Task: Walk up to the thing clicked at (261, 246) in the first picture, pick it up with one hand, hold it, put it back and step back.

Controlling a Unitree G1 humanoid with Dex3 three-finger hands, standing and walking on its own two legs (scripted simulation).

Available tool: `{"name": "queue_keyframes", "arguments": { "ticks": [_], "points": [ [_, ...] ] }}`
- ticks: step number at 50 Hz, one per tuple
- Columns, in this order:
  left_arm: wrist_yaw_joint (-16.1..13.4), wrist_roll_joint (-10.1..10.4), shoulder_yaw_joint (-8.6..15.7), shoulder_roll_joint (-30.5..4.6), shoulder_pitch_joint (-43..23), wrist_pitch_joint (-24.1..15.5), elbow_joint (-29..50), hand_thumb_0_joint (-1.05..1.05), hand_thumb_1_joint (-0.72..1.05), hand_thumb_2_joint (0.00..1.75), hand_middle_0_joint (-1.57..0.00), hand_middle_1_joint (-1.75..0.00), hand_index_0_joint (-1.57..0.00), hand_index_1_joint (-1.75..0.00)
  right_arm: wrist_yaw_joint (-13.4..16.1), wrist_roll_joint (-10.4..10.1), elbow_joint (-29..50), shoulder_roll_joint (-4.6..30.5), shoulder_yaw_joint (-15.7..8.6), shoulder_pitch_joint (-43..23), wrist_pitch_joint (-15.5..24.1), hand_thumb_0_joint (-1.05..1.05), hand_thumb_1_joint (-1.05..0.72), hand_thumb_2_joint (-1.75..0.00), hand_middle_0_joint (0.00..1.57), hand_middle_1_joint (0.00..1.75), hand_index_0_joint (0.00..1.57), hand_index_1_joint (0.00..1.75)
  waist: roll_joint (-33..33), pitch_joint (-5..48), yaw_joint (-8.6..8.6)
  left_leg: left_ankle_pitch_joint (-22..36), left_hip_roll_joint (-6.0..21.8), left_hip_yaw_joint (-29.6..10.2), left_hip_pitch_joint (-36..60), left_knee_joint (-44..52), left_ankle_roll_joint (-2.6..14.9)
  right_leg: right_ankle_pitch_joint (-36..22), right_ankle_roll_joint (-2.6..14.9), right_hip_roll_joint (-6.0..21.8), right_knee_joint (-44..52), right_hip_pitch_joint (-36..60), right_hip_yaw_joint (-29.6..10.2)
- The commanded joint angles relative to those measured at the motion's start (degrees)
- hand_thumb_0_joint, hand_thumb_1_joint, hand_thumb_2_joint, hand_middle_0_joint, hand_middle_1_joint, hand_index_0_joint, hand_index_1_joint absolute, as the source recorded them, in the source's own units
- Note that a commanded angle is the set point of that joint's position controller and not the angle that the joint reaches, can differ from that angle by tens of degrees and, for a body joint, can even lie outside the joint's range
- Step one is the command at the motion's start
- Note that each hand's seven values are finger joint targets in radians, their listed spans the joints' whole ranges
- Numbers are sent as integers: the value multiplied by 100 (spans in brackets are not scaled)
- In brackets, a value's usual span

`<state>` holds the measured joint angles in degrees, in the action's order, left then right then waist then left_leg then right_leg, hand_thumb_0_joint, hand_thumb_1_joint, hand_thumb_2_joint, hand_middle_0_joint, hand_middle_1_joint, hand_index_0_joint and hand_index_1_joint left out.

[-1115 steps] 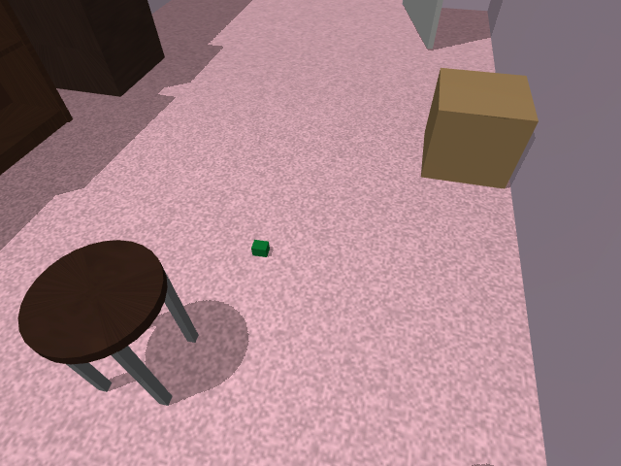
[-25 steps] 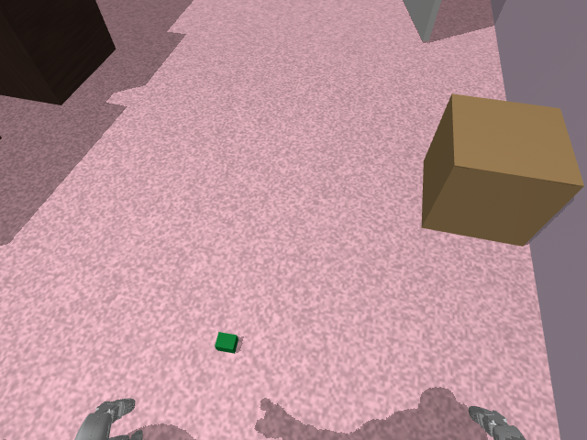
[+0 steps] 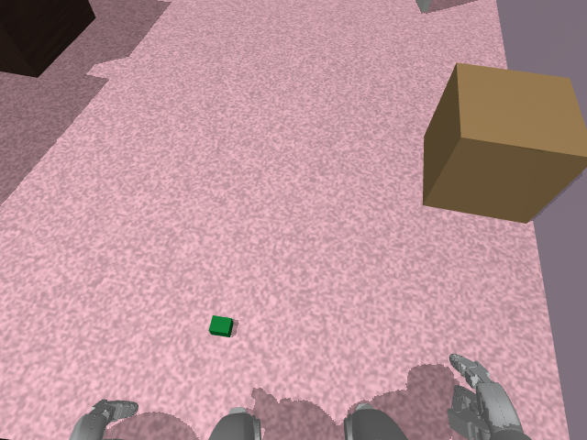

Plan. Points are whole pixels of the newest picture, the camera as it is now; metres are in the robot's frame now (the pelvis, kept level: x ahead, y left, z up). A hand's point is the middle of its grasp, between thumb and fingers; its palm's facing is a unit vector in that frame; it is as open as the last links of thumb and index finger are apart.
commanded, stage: rise first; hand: left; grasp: from above
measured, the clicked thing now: (221, 326) +0.47 +0.22 -0.68
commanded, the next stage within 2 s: none
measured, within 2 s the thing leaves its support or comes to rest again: neither
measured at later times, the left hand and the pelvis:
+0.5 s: hand (153, 402) +0.22 +0.27 -0.30, palm faces -0.42 -0.60 -0.68, open 12.3 cm; pelvis -0.04 +0.00 -0.15, yaw -1 degrees
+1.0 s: hand (176, 362) +0.32 +0.28 -0.46, palm faces -0.53 -0.18 -0.83, open 12.1 cm; pelvis -0.10 +0.00 -0.32, yaw -5 degrees
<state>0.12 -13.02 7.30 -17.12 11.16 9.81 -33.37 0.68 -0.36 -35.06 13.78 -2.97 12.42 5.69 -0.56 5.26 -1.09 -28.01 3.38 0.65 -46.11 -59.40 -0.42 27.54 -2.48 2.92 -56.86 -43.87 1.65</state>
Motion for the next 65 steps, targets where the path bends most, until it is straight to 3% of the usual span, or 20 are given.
{"name": "queue_keyframes", "arguments": {
  "ticks": [1, 4, 9, 12, 17, 18, 22, 23, 30, 34, 39, 45, 47, 49, 54, 57, 60, 61, 64, 65],
  "points": [
    [-74, -88, 294, -1010, 297, 40, 1274, 0, -30, 75, -40, -77, -39, -78, 102, -33, 936, 821, -284, -27, 361, 0, -94, -91, 20, 30, 20, 30, -251, 1359, -54, 1652, -206, -69, 773, 554, 39, -1372, 304, -299, 416, 299, 116],
    [-103, -147, 341, -1133, 145, 111, 1486, 0, -27, 71, -42, -75, -41, -76, 117, -7, 925, 817, -259, -7, 423, 0, -94, -91, 20, 30, 20, 30, -286, 1329, -126, 1411, -195, -88, 490, 344, 45, -1189, 301, -305, 223, 0, 105],
    [-116, -542, 286, -1221, -618, -171, 1096, 0, -27, 72, -43, -73, -41, -74, 94, 37, 983, 837, -240, -134, 594, 0, -93, -91, 20, 30, 20, 30, -250, 1283, -252, 1044, -167, -174, -334, -368, 63, -832, 328, -292, -540, -980, 93],
    [-91, -970, 80, -1141, -969, -579, 791, 0, -28, 75, -41, -72, -39, -74, 2, 53, 908, 905, -276, -178, 701, 0, -91, -90, 20, 30, 20, 30, -396, 1690, -254, 940, -186, -247, -839, -966, 31, -671, 357, -273, -1307, -1741, 78],
    [-227, -1624, 260, -1627, -1595, -1208, 534, 0, -30, 76, -43, -71, -40, -74, -112, 13, 762, 1081, -366, -297, 765, 0, -94, -91, 20, 30, 20, 30, -641, 2460, -91, 767, -176, -406, -1466, -1709, -18, -493, 381, -240, -2333, -2818, 85],
    [-267, -1731, 451, -1871, -1627, -1288, 532, 0, -30, 77, -42, -73, -40, -76, -118, -3, 700, 1114, -373, -284, 749, 0, -93, -91, 20, 30, 20, 30, -744, 2770, -4, 1041, -163, -423, -1409, -1890, -16, -636, 395, -233, -2527, -2953, 77],
    [-302, -2132, 349, -1993, -2203, -1489, 191, 0, -29, 77, -39, -77, -38, -78, -198, -3, 494, 1167, -463, -260, 608, 0, -93, -91, 20, 30, 20, 30, -594, 3191, -80, 1408, -214, -344, -2051, -2651, 63, -932, 396, -242, -3051, -3390, 73],
    [-305, -2225, 465, -2160, -2442, -1540, 134, 0, -29, 77, -38, -78, -37, -79, -224, -7, 441, 1184, -485, -194, 563, 0, -93, -91, 20, 30, 20, 30, -519, 3370, -37, 1429, -213, -339, -2152, -2820, 92, -933, 392, -250, -3149, -3495, 71],
    [-207, -3037, 468, -2744, -4058, -2117, -732, 0, -27, 76, -36, -82, -37, -81, -320, 69, 215, 1278, -540, -46, 302, 0, -94, -91, 20, 30, 20, 30, -359, 3569, -171, 233, -240, -319, -3581, -3776, 137, -139, 387, -232, -3917, -4338, 119],
    [-217, -3446, 458, -3123, -5041, -2578, -791, 0, -25, 75, -37, -81, -39, -80, -349, 133, 49, 1321, -515, 142, 201, 0, -93, -91, 20, 30, 20, 30, -437, 4040, -200, 185, -238, -283, -3804, -4336, 155, -96, 384, -242, -4292, -4680, 168],
    [-447, -3921, 665, -3703, -5490, -2946, -1535, 0, -26, 77, -37, -79, -38, -79, -405, 260, -90, 1327, -405, 259, -25, 0, -93, -91, 20, 30, 20, 30, -310, 3978, -211, -125, -260, -199, -4517, -4831, 194, 249, 371, -293, -4624, -4910, 217],
    [-764, -4508, 756, -4235, -6389, -3229, -1866, 0, -20, 78, -32, -74, -33, -74, -479, 407, -305, 1413, -362, 392, -295, 0, -86, -89, 20, 30, 20, 30, -915, 3909, -307, -689, -248, -321, -4697, -5086, 178, 724, 418, -337, -5141, -5726, 390],
    [-867, -4657, 660, -4216, -6500, -3264, -2262, 0, -21, 80, -31, -72, -31, -72, -497, 456, -362, 1443, -341, 426, -379, 0, -85, -89, 20, 30, 20, 30, -885, 3731, -468, -848, -250, -352, -4872, -5205, 193, 846, 409, -344, -5242, -5932, 445],
    [-949, -4799, 568, -4236, -6790, -3321, -2253, 0, -20, 79, -32, -71, -31, -71, -521, 520, -440, 1447, -324, 483, -435, 0, -85, -89, 20, 30, 20, 30, -1052, 3858, -506, -568, -255, -335, -4807, -5386, 181, 586, 417, -334, -5390, -5965, 453],
    [-1108, -5122, 412, -4268, -7087, -3373, -2812, 0, -24, 82, -30, -68, -29, -69, -565, 628, -547, 1540, -263, 500, -560, 0, -86, -89, 20, 30, 20, 30, -1177, 3410, -711, -704, -229, -517, -4955, -5506, 152, 631, 430, -324, -5718, -6557, 596],
    [-1215, -5337, 479, -4554, -7340, -3432, -2941, 0, -23, 81, -30, -68, -29, -68, -597, 690, -553, 1528, -160, 491, -632, 0, -86, -89, 20, 30, 20, 30, -1299, 3440, -714, -751, -251, -504, -5080, -5635, 161, 667, 434, -337, -5814, -6605, 612],
    [-1282, -5461, 339, -4470, -7414, -3449, -3190, 0, -25, 83, -29, -68, -28, -69, -606, 739, -599, 1561, -142, 502, -684, 0, -87, -89, 20, 30, 20, 30, -1212, 3352, -845, -650, -280, -426, -5244, -5863, 185, 600, 415, -358, -5831, -6640, 620],
    [-1312, -5486, 306, -4473, -7601, -3490, -2926, 0, -26, 83, -28, -68, -27, -69, -610, 744, -536, 1586, -132, 414, -684, 0, -87, -89, 20, 30, 20, 30, -1235, 3429, -818, -586, -275, -481, -5176, -5869, 168, 524, 419, -349, -5922, -6699, 644],
    [-1415, -5726, 459, -4727, -7340, -3476, -3501, 0, -26, 82, -28, -69, -27, -69, -637, 814, -669, 1606, -65, 548, -767, 0, -89, -90, 20, 30, 20, 30, -1366, 3453, -800, -302, -281, -464, -5149, -6017, 161, 331, 418, -365, -6045, -6659, 664],
    [-1442, -5768, 330, -4601, -7583, -3516, -3285, 0, -27, 83, -27, -69, -26, -70, -647, 826, -644, 1603, -80, 470, -788, 0, -88, -90, 20, 30, 20, 30, -1391, 3482, -840, -288, -271, -512, -5095, -6006, 142, 333, 426, -365, -6129, -6802, 694]
  ]
}}
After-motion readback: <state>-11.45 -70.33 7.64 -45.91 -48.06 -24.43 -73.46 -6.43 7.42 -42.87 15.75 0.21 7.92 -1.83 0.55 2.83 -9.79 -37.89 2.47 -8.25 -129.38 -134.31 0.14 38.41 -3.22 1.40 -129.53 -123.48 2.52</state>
